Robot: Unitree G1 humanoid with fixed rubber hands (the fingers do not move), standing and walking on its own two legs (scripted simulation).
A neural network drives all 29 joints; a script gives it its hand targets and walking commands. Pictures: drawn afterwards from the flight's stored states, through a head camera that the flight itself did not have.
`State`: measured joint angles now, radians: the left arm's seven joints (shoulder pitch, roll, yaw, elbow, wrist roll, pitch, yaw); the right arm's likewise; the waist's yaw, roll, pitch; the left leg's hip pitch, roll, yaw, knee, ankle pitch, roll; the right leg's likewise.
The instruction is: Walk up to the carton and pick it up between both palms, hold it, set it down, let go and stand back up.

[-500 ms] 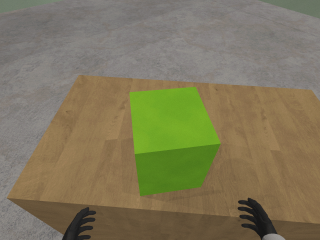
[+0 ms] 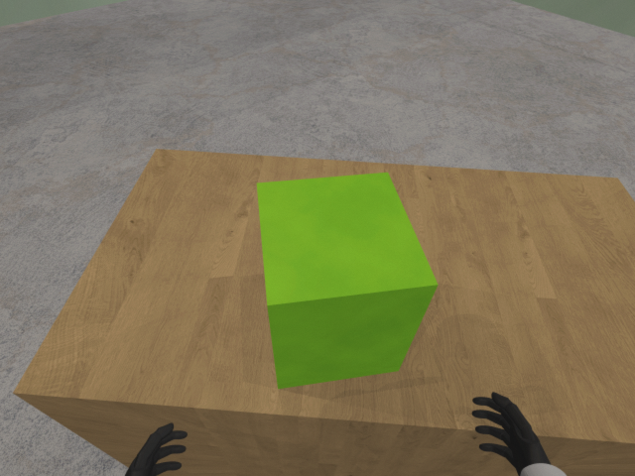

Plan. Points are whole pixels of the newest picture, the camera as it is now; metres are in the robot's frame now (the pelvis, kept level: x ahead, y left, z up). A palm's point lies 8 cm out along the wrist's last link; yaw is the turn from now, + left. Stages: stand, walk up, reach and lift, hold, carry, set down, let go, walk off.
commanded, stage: stand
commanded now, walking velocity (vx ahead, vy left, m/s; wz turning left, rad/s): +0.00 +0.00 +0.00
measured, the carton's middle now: (331, 282) +0.40 +0.01 -0.02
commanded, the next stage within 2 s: none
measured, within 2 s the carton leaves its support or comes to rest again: neither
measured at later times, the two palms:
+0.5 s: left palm out of the picture +0.12 +0.25 -0.10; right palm (529, 462) +0.18 -0.24 -0.06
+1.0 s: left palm out of the picture +0.10 +0.25 -0.11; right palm out of the picture +0.10 -0.27 -0.09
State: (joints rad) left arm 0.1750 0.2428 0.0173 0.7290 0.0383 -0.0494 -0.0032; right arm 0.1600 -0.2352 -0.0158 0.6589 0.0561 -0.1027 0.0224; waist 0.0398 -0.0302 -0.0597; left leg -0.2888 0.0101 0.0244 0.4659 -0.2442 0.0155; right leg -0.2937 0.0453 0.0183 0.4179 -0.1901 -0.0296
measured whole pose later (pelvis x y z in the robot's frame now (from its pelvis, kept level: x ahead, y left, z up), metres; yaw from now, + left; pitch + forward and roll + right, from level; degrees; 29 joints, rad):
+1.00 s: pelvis -0.02 +0.00 +0.00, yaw +0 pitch +2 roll -1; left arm 0.17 0.25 0.02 0.84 0.02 -0.05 -0.01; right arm 0.16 -0.28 -0.02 0.92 0.06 -0.06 0.00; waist 0.03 -0.03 -0.08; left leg -0.29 0.01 0.02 0.47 -0.22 0.01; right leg -0.29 0.05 0.02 0.42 -0.17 -0.03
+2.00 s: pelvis -0.03 +0.00 +0.00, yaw +0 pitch +1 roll -1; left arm 0.17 0.25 0.02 0.93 0.02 -0.05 -0.01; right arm 0.16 -0.29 -0.02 1.07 0.06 -0.05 0.01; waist 0.01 -0.03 -0.08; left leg -0.29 0.01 0.02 0.47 -0.20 0.01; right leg -0.29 0.04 0.02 0.42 -0.15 -0.03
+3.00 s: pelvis -0.03 +0.00 +0.00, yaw +0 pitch +1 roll -1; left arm 0.17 0.25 0.02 0.94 0.02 -0.05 -0.01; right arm 0.16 -0.29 -0.02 1.07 0.06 -0.05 0.01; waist 0.01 -0.03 -0.08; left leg -0.29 0.01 0.02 0.47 -0.20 0.01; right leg -0.29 0.04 0.02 0.42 -0.15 -0.03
